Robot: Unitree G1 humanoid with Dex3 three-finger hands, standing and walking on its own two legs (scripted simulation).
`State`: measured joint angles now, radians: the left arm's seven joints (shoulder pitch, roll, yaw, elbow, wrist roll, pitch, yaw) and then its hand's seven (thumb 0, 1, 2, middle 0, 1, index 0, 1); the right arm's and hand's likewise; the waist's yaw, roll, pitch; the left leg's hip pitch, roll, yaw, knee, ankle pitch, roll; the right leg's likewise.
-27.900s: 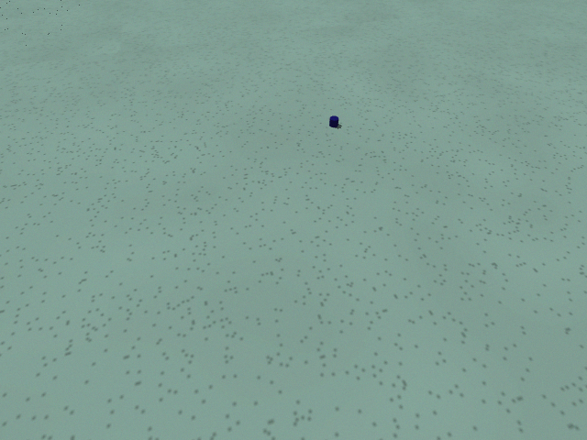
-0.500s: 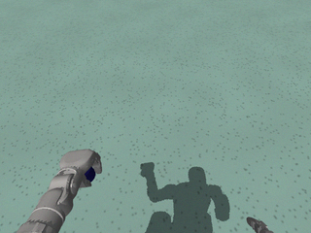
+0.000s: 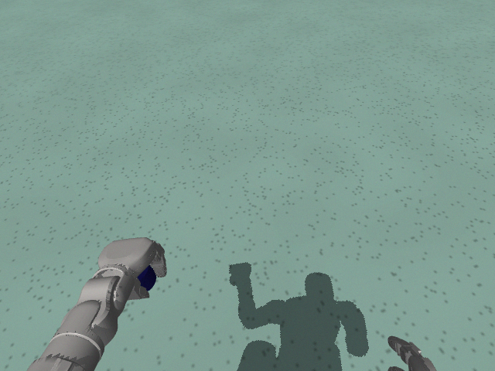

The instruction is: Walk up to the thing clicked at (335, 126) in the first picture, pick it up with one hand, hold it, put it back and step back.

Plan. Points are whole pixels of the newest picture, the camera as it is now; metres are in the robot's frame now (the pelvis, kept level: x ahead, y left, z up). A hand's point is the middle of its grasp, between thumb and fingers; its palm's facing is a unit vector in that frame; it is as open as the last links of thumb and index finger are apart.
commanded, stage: hold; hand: left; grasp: from above
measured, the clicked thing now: (138, 275) +0.32 +0.23 -0.06
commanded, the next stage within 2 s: crouch in 0.86 s
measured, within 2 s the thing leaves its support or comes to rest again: neither
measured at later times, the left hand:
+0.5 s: hand (136, 279) +0.29 +0.22 -0.03, palm faces -0.44 -0.07 -0.89, open 6.6 cm
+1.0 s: hand (140, 277) +0.30 +0.21 -0.03, palm faces -0.44 -0.07 -0.89, open 6.5 cm
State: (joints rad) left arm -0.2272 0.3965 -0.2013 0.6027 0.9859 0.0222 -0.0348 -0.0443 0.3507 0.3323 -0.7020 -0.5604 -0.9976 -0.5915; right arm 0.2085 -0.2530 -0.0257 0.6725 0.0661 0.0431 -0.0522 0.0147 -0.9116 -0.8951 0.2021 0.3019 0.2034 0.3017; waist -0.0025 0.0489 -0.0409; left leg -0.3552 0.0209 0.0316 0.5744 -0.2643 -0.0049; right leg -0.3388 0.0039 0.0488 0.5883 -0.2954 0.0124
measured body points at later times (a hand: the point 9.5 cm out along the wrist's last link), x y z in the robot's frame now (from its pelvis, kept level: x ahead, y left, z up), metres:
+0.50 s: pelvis +0.00 +0.00 +0.01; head +0.01 -0.02 +0.46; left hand +0.31 +0.22 +0.03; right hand +0.15 -0.25 -0.11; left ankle +0.02 +0.12 -0.73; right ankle +0.01 -0.13 -0.73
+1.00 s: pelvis +0.01 +0.00 +0.01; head +0.01 -0.03 +0.46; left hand +0.32 +0.22 +0.03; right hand +0.15 -0.26 -0.11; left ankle +0.02 +0.12 -0.73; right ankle +0.01 -0.13 -0.73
